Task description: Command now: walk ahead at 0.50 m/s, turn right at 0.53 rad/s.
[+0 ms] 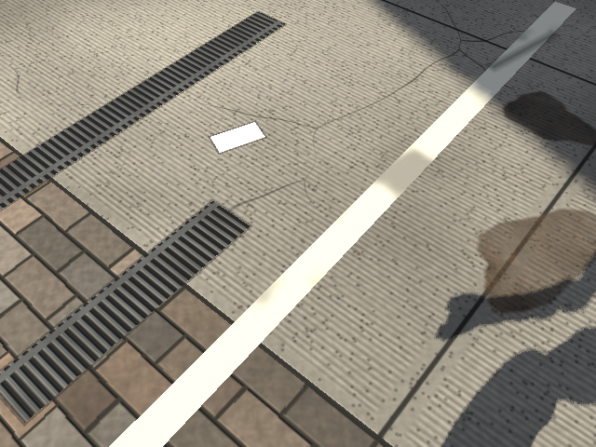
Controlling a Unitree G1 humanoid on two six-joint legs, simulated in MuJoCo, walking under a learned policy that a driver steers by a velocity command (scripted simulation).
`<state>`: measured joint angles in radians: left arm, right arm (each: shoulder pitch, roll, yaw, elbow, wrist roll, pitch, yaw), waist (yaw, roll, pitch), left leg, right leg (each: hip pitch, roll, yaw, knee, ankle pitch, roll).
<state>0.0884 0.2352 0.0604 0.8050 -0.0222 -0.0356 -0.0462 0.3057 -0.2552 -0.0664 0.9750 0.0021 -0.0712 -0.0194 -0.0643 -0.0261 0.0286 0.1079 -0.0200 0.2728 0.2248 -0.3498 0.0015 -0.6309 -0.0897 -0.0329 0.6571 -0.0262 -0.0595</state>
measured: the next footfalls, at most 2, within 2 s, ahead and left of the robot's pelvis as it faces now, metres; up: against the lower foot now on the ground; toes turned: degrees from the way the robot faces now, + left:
right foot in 0.08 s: +0.21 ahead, -0.11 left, +0.00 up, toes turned -6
left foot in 0.52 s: +0.51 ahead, +0.03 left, +0.00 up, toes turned -16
